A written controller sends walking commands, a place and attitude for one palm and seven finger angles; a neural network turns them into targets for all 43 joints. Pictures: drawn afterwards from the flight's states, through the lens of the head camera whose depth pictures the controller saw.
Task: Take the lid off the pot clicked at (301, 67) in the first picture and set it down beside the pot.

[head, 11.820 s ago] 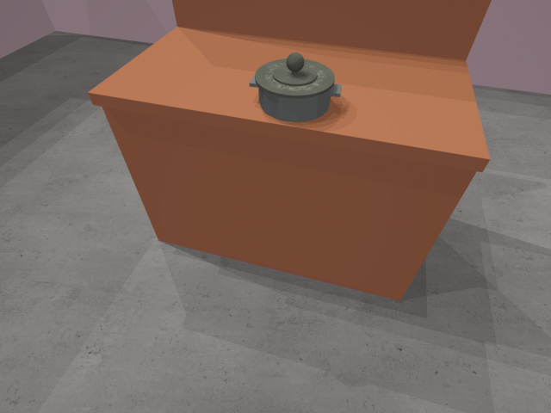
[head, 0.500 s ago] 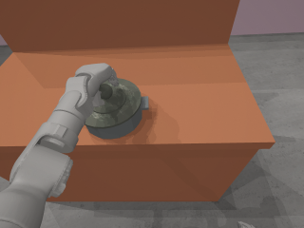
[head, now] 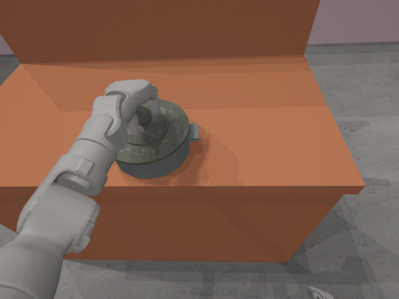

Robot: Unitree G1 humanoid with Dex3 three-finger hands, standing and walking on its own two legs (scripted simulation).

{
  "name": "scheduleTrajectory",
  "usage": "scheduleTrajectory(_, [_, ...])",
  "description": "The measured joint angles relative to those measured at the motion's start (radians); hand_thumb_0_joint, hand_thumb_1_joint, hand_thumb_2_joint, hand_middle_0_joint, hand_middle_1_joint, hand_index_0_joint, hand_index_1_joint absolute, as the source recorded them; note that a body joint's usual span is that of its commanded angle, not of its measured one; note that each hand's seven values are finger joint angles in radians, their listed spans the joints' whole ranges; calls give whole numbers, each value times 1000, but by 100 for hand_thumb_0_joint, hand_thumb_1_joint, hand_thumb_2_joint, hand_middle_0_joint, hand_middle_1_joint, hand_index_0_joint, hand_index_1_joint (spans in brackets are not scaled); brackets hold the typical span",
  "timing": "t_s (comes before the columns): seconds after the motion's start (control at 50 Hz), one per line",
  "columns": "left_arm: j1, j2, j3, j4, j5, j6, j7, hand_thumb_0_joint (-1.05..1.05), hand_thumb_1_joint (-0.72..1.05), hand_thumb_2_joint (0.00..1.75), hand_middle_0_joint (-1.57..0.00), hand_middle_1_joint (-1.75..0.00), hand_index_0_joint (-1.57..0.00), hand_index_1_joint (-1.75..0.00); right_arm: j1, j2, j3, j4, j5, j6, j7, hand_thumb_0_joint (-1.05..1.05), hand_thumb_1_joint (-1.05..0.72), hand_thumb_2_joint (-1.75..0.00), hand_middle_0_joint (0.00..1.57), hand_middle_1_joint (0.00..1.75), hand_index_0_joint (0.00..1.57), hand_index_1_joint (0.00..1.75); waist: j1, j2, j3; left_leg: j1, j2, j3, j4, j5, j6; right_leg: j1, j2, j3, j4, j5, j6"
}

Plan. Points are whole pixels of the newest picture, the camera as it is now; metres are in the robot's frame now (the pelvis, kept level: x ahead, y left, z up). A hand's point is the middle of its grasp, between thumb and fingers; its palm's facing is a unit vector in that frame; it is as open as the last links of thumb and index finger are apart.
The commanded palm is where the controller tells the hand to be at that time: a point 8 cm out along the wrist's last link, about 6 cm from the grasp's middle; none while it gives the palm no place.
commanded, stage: close the fingers and squeeze the knob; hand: left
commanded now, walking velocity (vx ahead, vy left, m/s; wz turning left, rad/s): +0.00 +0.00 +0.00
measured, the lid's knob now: (141, 116) +0.49 +0.13 +0.10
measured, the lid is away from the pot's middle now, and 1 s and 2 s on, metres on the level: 0.00 0.01 0.02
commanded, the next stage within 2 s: lift the lid straight up in 1.18 s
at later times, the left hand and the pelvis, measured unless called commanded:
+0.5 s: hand (137, 117) +0.46 +0.13 +0.12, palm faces -0.34 -0.05 -0.94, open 7.3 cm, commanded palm +0.45 +0.13 +0.19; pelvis +0.00 +0.00 +0.00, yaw -1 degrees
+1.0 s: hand (136, 118) +0.46 +0.13 +0.12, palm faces -0.33 -0.05 -0.94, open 7.1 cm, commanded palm +0.45 +0.13 +0.19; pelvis +0.00 +0.00 +0.00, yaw -1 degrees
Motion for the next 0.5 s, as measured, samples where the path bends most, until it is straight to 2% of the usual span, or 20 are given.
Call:
scheduleTrajectory(0.32, [1,8,25,24,-2,-13,1,0,18,87,-67,-97,-70,-99,41,-14,-9,21,0,-8,-6,1,-91,-90,20,30,20,30,-10,1,-1,8,5,6,-10,0,-2,5,7,7,-11,4,-1])
scheduleTrajectory(0.5, [22,20,47,4,5,-30,6,-1,24,71,-69,-97,-71,-98,23,-15,-11,2,0,-15,-7,1,-91,-90,20,30,20,30,-15,-2,-2,10,9,10,-11,0,-3,7,11,11,-16,8,-3])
